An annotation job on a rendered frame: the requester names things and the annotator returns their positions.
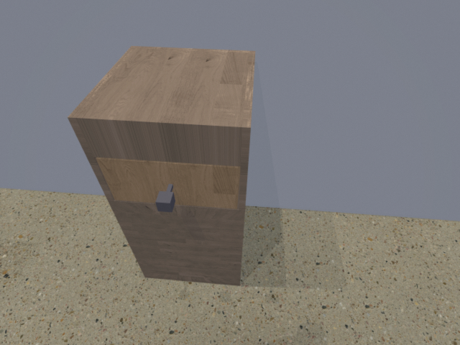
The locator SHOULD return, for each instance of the drawer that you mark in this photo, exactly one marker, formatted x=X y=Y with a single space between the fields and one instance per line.
x=193 y=184

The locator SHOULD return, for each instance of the handle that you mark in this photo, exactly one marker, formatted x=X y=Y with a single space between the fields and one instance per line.
x=166 y=200

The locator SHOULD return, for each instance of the cabinet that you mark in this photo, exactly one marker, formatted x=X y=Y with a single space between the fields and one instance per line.
x=172 y=104

